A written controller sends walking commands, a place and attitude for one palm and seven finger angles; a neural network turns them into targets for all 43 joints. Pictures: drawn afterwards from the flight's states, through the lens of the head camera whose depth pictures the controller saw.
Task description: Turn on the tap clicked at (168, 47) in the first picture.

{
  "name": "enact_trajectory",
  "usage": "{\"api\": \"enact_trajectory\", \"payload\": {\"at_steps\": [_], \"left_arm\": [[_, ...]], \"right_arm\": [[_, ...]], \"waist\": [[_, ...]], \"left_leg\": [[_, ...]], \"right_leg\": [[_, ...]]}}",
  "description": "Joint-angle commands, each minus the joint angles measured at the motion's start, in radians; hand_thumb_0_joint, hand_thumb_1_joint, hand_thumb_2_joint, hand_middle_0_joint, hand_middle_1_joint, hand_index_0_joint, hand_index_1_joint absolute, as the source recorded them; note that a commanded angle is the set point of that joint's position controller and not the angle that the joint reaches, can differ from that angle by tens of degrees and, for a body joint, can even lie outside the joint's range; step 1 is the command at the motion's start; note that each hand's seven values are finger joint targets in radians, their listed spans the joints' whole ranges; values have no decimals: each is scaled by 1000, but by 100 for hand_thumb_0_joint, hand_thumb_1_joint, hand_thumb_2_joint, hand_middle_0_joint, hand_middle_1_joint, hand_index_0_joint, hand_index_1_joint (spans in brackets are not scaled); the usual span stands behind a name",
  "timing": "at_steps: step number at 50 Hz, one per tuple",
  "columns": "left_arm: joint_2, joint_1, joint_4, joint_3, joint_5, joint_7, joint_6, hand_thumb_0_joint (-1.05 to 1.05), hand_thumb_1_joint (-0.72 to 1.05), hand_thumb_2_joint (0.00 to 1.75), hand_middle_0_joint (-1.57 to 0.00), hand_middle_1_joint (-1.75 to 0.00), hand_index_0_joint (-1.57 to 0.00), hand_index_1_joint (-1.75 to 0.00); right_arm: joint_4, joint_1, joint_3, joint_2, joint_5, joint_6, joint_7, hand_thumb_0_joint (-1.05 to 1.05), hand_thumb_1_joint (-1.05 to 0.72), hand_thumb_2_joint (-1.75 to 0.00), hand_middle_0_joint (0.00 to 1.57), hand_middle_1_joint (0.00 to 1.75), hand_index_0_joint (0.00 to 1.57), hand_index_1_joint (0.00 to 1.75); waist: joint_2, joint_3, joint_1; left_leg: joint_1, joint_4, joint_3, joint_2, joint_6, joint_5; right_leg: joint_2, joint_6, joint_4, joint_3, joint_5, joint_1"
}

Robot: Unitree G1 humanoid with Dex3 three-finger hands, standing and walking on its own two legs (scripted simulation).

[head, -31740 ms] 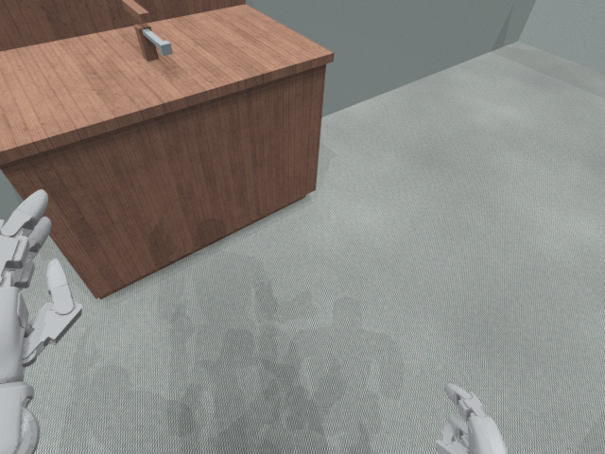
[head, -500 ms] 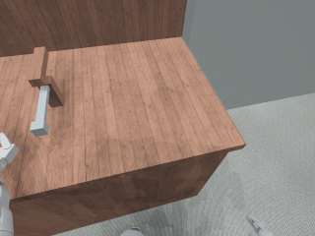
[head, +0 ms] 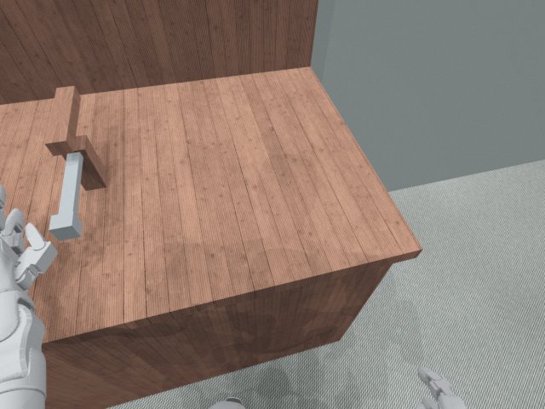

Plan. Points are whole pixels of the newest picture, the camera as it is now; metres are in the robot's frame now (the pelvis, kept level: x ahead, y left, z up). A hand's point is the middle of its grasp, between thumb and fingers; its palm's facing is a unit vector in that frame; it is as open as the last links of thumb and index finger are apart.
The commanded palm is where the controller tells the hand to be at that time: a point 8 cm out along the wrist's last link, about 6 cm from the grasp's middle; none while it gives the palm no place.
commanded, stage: push the lever round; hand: left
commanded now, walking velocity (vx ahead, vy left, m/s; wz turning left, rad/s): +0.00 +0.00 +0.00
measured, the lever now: (66, 226) +0.33 +0.31 +0.08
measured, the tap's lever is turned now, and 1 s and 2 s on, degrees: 0 18 42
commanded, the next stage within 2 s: none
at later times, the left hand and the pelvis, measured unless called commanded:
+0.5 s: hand (60, 246) +0.30 +0.31 +0.07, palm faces +0.56 -0.83 -0.09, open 7.8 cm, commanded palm +0.26 +0.34 +0.07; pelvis +0.00 -0.01 +0.00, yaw +0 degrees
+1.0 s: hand (102, 234) +0.33 +0.27 +0.07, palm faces +0.63 -0.77 -0.07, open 7.8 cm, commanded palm +0.28 +0.29 +0.07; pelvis +0.00 -0.01 +0.00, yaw +1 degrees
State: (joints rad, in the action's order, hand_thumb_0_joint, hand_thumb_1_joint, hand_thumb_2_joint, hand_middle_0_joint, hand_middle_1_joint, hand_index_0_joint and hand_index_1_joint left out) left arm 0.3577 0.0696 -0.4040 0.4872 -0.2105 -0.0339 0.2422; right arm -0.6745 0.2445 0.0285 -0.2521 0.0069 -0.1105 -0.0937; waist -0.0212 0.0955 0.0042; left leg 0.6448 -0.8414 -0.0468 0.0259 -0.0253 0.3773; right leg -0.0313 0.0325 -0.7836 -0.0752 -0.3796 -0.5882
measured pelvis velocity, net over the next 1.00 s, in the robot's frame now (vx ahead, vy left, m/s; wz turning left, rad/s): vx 0.00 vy -0.01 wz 0.02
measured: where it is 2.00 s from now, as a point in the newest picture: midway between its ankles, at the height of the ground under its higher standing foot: outside the picture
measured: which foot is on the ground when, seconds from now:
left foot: down 0.00-1.00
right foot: down 0.00-1.00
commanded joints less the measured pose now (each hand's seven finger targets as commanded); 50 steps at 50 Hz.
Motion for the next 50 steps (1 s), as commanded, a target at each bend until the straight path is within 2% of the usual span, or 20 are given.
{"api": "enact_trajectory", "payload": {"at_steps": [1, 4, 5, 10, 11, 13, 15, 18, 20, 22, 24, 29, 34, 38, 42, 43, 45, 48, 49, 50], "left_arm": [[281, 209, 250, 66, 1, -9, 92, 0, 90, 90, -15, -15, -15, -15], [272, 244, 252, 57, 3, -10, 109, 0, 90, 90, -15, -15, -15, -15], [273, 216, 238, 62, -2, -6, 107, 0, 90, 90, -15, -15, -15, -15], [281, 191, 178, 73, -19, 14, 75, 0, 90, 90, -15, -15, -15, -15], [257, 192, 189, 48, -23, 20, 67, 0, 90, 90, -15, -15, -15, -15], [294, 195, 186, 90, -19, 10, 64, 0, 90, 90, -15, -15, -15, -15], [294, 182, 189, 93, -20, 3, 67, 0, 90, 90, -15, -15, -15, -15], [294, 217, 183, 91, -8, -5, 79, 0, 90, 90, -15, -15, -15, -15], [254, 250, 189, 45, -10, 1, 90, 0, 90, 90, -15, -15, -15, -15], [235, 241, 210, 35, -14, -4, 102, 0, 90, 90, -15, -15, -15, -15], [221, 237, 209, 26, -8, -23, 102, 0, 90, 90, -15, -15, -15, -15], [205, 298, 194, 5, 15, -78, 82, 0, 90, 90, -15, -15, -15, -15], [140, 300, 255, -57, 47, -137, 85, 0, 90, 90, -15, -15, -15, -15], [120, 340, 223, -75, 64, -185, 84, 0, 90, 90, -15, -15, -15, -15], [92, 405, 225, -109, 79, -226, 83, 0, 90, 90, -15, -15, -15, -15], [120, 390, 223, -77, 94, -246, 82, 0, 90, 90, -15, -15, -15, -15], [64, 395, 266, -133, 109, -269, 86, 0, 90, 90, -15, -15, -15, -15], [79, 350, 244, -107, 125, -309, 73, 0, 90, 90, -15, -15, -15, -15], [44, 382, 260, -142, 126, -319, 75, 0, 90, 90, -15, -15, -15, -15], [36, 363, 255, -144, 128, -327, 72, 0, 90, 90, -15, -15, -15, -15]], "right_arm": [[115, -29, -64, -152, 1, -42, -12, 0, -90, -90, 20, 30, 20, 30], [98, -29, -65, -151, 0, -41, -15, 0, -90, -90, 20, 30, 20, 30], [99, -29, -66, -151, 1, -43, -14, 0, -90, -90, 20, 30, 20, 30], [99, -26, -67, -158, 9, -36, -18, 0, -90, -90, 20, 30, 20, 30], [109, -31, -65, -157, 10, -37, -18, 0, -90, -90, 20, 30, 20, 30], [100, -33, -66, -156, 11, -34, -20, 0, -90, -90, 20, 30, 20, 30], [112, -28, -67, -155, 8, -30, -16, 0, -90, -90, 20, 30, 20, 30], [101, -35, -63, -151, 8, -27, -15, 0, -90, -90, 20, 30, 20, 30], [106, -35, -62, -150, 8, -29, -12, 0, -90, -90, 20, 30, 20, 30], [108, -38, -66, -150, 5, -35, -11, 0, -90, -90, 20, 30, 20, 30], [102, -42, -66, -147, 7, -34, -10, 0, -90, -90, 20, 30, 20, 30], [101, -50, -62, -149, 4, -30, -13, 0, -90, -90, 20, 30, 20, 30], [103, -54, -64, -139, -4, -32, -7, 0, -90, -90, 20, 30, 20, 30], [91, -65, -60, -142, -8, -31, -8, 0, -90, -90, 20, 30, 20, 30], [96, -78, -58, -136, -10, -29, -6, 0, -90, -90, 20, 30, 20, 30], [90, -75, -59, -136, -13, -25, -7, 0, -90, -90, 20, 30, 20, 30], [99, -78, -60, -127, -18, -27, 2, 0, -90, -90, 20, 30, 20, 30], [94, -75, -62, -130, -24, -18, 9, 0, -90, -90, 20, 30, 20, 30], [99, -75, -60, -125, -24, -15, 12, 0, -90, -90, 20, 30, 20, 30], [102, -77, -64, -124, -24, -13, 16, 0, -90, -90, 20, 30, 20, 30]], "waist": [[-102, 249, 5], [-101, 253, -9], [-115, 252, 2], [-42, 243, 5], [-49, 246, 4], [-63, 244, 13], [-33, 256, 12], [-65, 228, 5], [-66, 222, -11], [-67, 246, -5], [-84, 251, -7], [-36, 228, -19], [-86, 268, -19], [-31, 214, -30], [-36, 229, -40], [-51, 230, -25], [-86, 272, -28], [-71, 279, -13], [-46, 280, -28], [-55, 282, -19]], "left_leg": [[-174, 124, -44, -15, 23, -256], [-179, 116, -44, -15, 18, -246], [-172, 117, -40, -14, 17, -239], [-135, 119, -32, -10, 3, -220], [-133, 121, -29, -6, 0, -218], [-134, 118, -24, -7, -3, -221], [-130, 116, -22, -7, -5, -238], [-118, 110, -20, -7, -8, -215], [-122, 108, -21, -7, -8, -198], [-139, 110, -22, -6, -7, -197], [-143, 106, -23, -7, -7, -191], [-124, 117, -31, -6, -9, -142], [-169, 115, -34, -6, 0, -179], [-142, 123, -45, -8, -2, -121], [-141, 127, -44, -5, -1, -89], [-145, 128, -47, -6, 2, -103], [-181, 124, -45, -6, 9, -142], [-172, 118, -48, -8, 14, -185], [-175, 115, -46, -7, 14, -197], [-178, 114, -42, -9, 17, -209]], "right_leg": [[-1, 3, 89, 36, 206, 103], [-1, 3, 89, 41, 207, 98], [0, 4, 93, 43, 207, 106], [5, -2, 105, 49, 226, 137], [7, -4, 105, 49, 230, 141], [10, -5, 112, 57, 237, 152], [9, -8, 108, 57, 260, 165], [11, -7, 108, 63, 242, 147], [9, -7, 109, 63, 224, 126], [8, -6, 110, 62, 219, 131], [10, -6, 109, 64, 214, 125], [13, -9, 119, 61, 165, 112], [12, -4, 108, 54, 189, 110], [12, -5, 122, 51, 137, 90], [16, -6, 125, 55, 109, 84], [15, -3, 120, 52, 117, 93], [15, 1, 108, 48, 148, 95], [13, 2, 101, 45, 181, 115], [15, 0, 100, 43, 200, 120], [14, 2, 99, 43, 208, 122]]}}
